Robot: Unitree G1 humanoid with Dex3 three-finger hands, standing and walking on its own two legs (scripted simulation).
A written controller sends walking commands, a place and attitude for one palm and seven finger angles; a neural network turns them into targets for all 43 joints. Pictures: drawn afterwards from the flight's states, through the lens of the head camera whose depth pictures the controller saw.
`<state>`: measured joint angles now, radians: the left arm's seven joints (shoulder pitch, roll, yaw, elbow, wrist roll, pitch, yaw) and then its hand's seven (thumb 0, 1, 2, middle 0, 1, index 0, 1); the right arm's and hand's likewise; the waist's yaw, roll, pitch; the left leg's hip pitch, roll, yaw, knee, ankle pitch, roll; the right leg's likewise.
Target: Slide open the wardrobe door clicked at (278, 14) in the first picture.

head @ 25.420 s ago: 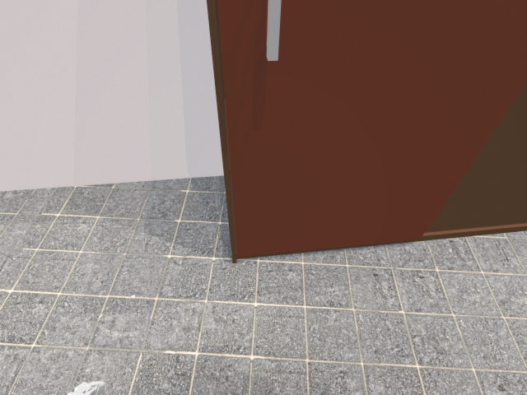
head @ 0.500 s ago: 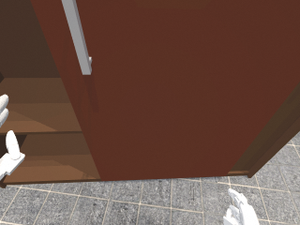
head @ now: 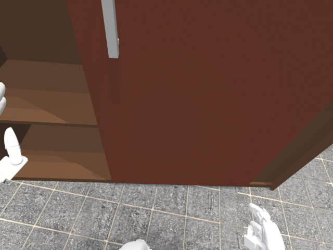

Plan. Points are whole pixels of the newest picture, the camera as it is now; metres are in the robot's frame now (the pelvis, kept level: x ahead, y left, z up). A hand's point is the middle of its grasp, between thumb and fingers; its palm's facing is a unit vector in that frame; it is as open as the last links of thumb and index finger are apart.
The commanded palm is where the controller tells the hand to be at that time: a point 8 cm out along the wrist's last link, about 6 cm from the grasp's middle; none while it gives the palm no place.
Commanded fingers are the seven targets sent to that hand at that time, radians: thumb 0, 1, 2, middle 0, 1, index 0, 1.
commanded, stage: step back with the hand held close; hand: left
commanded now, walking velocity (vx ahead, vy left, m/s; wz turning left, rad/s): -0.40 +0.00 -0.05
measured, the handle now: (111, 8) +0.54 +0.19 +0.29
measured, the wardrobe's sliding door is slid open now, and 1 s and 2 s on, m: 0.63 0.63 0.63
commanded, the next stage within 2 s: stop stepping back and stand still in 0.32 s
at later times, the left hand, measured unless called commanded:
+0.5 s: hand (27, 196) +0.16 +0.23 +0.17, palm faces +0.16 -0.88 -0.44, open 7.4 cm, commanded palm +0.08 +0.29 +0.20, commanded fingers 0.00 0.90 0.90 -0.20 -0.30 -0.20 -0.30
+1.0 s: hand out of the picture +0.12 +0.30 +0.18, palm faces +0.31 -0.85 -0.43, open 7.4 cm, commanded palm +0.08 +0.32 +0.20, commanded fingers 0.00 0.90 0.90 -0.20 -0.30 -0.20 -0.30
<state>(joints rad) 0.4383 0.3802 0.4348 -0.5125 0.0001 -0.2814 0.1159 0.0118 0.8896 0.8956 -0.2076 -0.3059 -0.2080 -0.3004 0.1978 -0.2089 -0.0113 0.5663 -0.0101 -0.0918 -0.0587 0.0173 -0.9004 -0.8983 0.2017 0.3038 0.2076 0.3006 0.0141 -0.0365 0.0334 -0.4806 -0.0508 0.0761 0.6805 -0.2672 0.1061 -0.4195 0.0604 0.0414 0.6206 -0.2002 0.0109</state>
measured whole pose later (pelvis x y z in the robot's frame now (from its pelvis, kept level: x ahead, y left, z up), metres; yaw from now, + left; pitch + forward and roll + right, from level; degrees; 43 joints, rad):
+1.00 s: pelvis -0.11 +0.05 +0.02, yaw -9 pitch +0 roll -2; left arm 0.53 0.44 0.42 -0.45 -0.04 -0.21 0.12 0.01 0.89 0.89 -0.21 -0.31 -0.21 -0.30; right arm 0.28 -0.18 0.01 0.69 -0.01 -0.09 -0.06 0.02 -0.90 -0.90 0.20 0.30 0.21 0.30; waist 0.02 -0.03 -0.06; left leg -0.46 -0.02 0.01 0.84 -0.34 0.01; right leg -0.18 0.03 -0.05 0.47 -0.30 -0.03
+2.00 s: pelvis -0.07 +0.05 +0.01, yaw -4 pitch +1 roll +0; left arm 0.20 0.29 0.02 0.67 0.02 0.04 -0.01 0.01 0.91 0.90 -0.20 -0.30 -0.19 -0.30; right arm 0.14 -0.30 -0.01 0.84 -0.02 -0.01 0.01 0.01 -0.90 -0.90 0.20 0.30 0.21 0.30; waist -0.03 0.02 0.00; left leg -0.32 -0.05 -0.01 0.58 -0.28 0.03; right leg -0.28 -0.01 -0.06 0.60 -0.35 -0.03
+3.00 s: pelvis -0.07 +0.05 +0.03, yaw -5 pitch -1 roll +0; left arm 0.11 0.30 0.01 1.12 0.01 -0.02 -0.01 0.00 0.91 0.90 -0.20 -0.30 -0.20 -0.30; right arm 0.10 -0.32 0.00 1.12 -0.01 -0.01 -0.01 0.01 -0.90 -0.90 0.20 0.30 0.20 0.30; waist -0.01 0.00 0.04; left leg -0.15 -0.04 -0.01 0.32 -0.15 0.03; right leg -0.10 0.01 -0.05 0.32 -0.21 -0.02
